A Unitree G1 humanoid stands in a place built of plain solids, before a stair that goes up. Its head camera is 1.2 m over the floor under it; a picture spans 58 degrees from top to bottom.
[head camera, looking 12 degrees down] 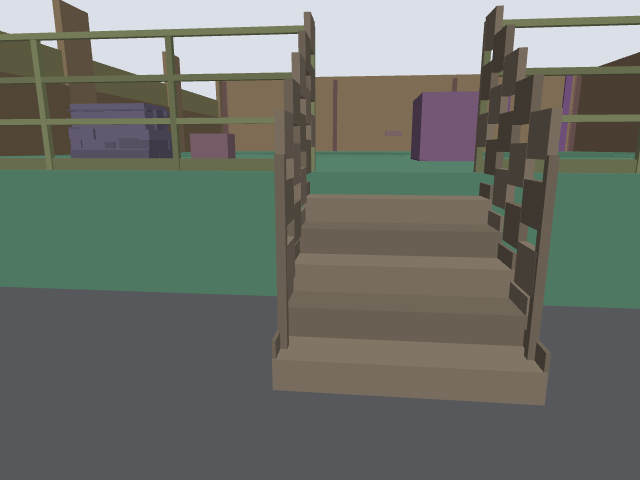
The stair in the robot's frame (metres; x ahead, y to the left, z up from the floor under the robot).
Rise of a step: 0.17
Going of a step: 0.28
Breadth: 1.32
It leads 6 degrees to the right of straight ahead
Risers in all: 6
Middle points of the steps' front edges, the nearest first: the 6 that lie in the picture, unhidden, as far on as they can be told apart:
1.92 -0.42 0.17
2.20 -0.44 0.34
2.48 -0.47 0.51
2.75 -0.50 0.68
3.03 -0.53 0.85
3.31 -0.56 1.02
